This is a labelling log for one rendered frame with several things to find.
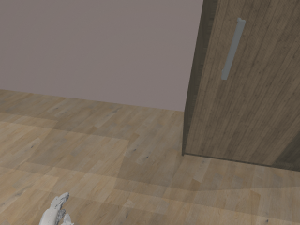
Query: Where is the left robot hand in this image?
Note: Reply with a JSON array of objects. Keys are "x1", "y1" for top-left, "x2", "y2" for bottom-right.
[{"x1": 38, "y1": 192, "x2": 74, "y2": 225}]

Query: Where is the handle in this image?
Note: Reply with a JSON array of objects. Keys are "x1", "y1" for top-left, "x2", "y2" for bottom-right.
[{"x1": 221, "y1": 17, "x2": 246, "y2": 80}]

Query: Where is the wardrobe door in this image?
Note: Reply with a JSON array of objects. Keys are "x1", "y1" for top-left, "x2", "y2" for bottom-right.
[
  {"x1": 276, "y1": 131, "x2": 300, "y2": 165},
  {"x1": 185, "y1": 0, "x2": 300, "y2": 166}
]

